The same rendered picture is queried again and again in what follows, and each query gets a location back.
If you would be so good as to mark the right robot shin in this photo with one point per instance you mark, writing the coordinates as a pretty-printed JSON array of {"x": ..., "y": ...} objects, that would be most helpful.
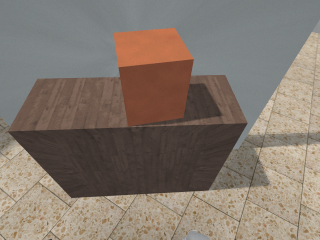
[{"x": 192, "y": 231}]

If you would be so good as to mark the pedestal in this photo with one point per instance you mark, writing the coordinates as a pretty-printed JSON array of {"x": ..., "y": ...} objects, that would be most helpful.
[{"x": 76, "y": 129}]

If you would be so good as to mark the carton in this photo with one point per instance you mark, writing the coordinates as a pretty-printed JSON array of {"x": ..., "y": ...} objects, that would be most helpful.
[{"x": 155, "y": 69}]

